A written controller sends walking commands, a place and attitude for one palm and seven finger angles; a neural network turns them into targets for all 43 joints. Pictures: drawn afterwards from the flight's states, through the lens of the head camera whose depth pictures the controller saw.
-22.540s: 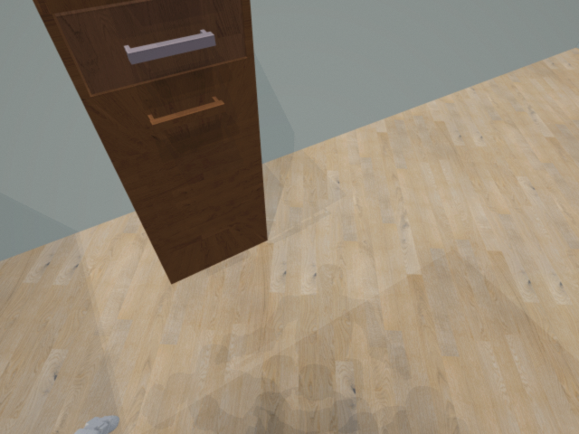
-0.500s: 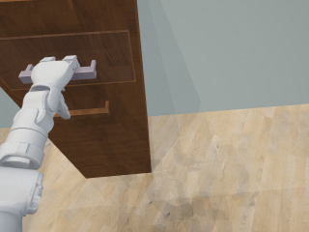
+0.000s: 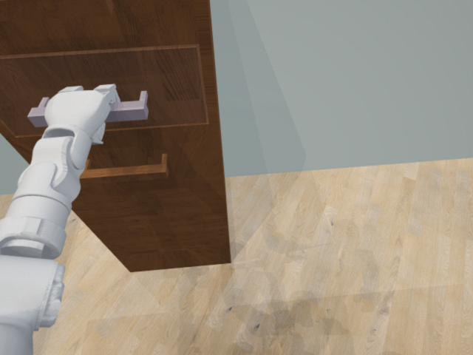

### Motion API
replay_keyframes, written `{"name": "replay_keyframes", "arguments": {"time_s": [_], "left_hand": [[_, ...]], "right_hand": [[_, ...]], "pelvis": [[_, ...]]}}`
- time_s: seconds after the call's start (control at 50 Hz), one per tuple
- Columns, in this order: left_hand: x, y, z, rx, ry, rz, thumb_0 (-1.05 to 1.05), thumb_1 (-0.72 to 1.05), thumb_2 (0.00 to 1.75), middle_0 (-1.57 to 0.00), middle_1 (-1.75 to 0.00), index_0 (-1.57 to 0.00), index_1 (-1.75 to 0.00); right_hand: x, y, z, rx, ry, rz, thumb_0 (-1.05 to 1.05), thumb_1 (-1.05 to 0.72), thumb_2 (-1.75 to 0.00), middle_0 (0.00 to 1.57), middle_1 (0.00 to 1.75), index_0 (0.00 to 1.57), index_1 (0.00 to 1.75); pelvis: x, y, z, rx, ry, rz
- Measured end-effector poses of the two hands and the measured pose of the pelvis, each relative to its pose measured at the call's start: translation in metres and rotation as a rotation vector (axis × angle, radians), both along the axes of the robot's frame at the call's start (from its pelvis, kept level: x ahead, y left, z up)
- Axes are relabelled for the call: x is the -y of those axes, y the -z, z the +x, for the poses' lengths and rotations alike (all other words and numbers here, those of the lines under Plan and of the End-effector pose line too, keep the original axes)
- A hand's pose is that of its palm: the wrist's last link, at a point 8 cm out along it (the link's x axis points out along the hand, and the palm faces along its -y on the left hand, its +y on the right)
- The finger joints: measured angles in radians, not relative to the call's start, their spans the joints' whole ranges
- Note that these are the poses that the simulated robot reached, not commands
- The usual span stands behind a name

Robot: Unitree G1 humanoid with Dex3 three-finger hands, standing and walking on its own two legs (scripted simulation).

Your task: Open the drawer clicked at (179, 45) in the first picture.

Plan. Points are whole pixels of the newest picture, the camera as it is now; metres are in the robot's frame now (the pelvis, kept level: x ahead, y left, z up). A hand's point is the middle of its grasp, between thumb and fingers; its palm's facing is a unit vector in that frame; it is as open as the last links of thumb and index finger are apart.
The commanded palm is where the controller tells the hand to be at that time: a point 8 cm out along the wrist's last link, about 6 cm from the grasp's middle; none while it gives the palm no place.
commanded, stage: close the thumb around the handle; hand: left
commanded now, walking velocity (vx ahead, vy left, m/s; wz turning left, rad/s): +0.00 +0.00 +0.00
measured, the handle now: (92, 106) +0.50 +0.27 +0.14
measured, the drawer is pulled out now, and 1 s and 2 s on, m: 0.00 0.11 0.23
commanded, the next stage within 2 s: pull the drawer open in 0.02 s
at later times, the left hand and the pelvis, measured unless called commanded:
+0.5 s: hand (89, 155) +0.41 +0.25 +0.12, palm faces +0.03 -0.03 -1.00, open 5.7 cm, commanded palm +0.38 +0.25 +0.18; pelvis +0.01 +0.00 +0.00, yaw +0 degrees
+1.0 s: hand (81, 184) +0.35 +0.25 +0.12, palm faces +0.03 -0.04 -1.00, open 5.7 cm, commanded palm +0.32 +0.25 +0.18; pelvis -0.01 -0.01 +0.01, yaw +1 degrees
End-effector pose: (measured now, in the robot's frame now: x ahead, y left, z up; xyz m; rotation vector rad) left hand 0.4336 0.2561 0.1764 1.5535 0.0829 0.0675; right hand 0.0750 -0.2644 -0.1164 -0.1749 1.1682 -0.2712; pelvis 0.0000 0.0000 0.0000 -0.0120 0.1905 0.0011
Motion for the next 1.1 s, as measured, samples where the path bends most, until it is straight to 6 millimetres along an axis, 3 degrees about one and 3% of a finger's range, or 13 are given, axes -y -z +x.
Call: {"name": "replay_keyframes", "arguments": {"time_s": [0.18,0.32,0.64,0.74,0.84,1.1], "left_hand": [[0.000,0.001,-0.002,0.008,-0.003,0.000,0.01,0.71,0.81,-0.34,-1.35,-0.37,-1.35],[0.002,0.002,-0.015,0.023,-0.007,-0.003,0.01,0.72,0.82,-0.32,-1.35,-0.36,-1.35],[0.007,0.003,-0.069,0.042,-0.009,-0.018,0.02,0.71,0.83,-0.32,-1.35,-0.38,-1.35],[0.008,0.002,-0.080,0.036,-0.011,-0.018,0.02,0.71,0.83,-0.32,-1.35,-0.39,-1.35],[0.009,0.002,-0.089,0.033,-0.014,-0.021,0.02,0.71,0.82,-0.32,-1.35,-0.39,-1.35],[0.011,0.003,-0.117,0.046,-0.012,-0.030,0.02,0.71,0.83,-0.31,-1.35,-0.39,-1.35]], "right_hand": [[-0.003,0.002,-0.008,-0.022,0.007,0.012,0.00,-0.90,-0.90,0.20,0.30,0.20,0.30],[-0.007,0.002,0.000,0.005,0.005,0.035,0.00,-0.90,-0.90,0.20,0.30,0.20,0.30],[-0.025,-0.014,0.080,0.193,-0.134,0.059,0.00,-0.90,-0.90,0.20,0.30,0.20,0.30],[-0.029,-0.021,0.095,0.244,-0.163,0.062,0.00,-0.90,-0.90,0.20,0.30,0.20,0.30],[-0.030,-0.022,0.097,0.258,-0.178,0.066,0.00,-0.90,-0.90,0.20,0.30,0.20,0.30],[-0.020,-0.015,0.081,0.229,-0.168,0.064,0.01,-0.90,-0.90,0.20,0.30,0.20,0.30]], "pelvis": [[-0.002,0.000,0.000,0.000,0.000,-0.001],[-0.005,-0.001,0.004,0.011,0.005,-0.001],[-0.001,-0.004,0.000,0.074,-0.022,0.005],[0.003,-0.004,-0.003,0.086,-0.024,0.008],[0.006,-0.005,-0.005,0.097,-0.025,0.011],[0.012,-0.006,-0.008,0.119,-0.019,0.015]]}}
